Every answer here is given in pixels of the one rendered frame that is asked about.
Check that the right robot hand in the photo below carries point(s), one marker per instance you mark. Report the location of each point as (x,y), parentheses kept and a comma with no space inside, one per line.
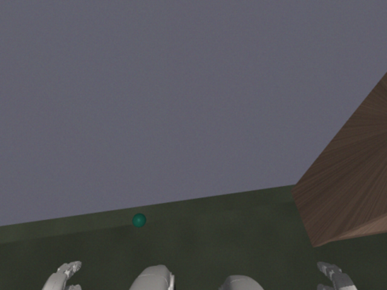
(341,281)

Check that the left robot hand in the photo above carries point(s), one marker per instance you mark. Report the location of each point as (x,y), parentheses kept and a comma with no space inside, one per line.
(58,280)

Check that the bookshelf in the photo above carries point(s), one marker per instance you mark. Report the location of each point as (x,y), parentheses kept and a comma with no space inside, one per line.
(343,194)

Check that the ball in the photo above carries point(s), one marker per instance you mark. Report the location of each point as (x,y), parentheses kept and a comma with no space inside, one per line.
(139,220)

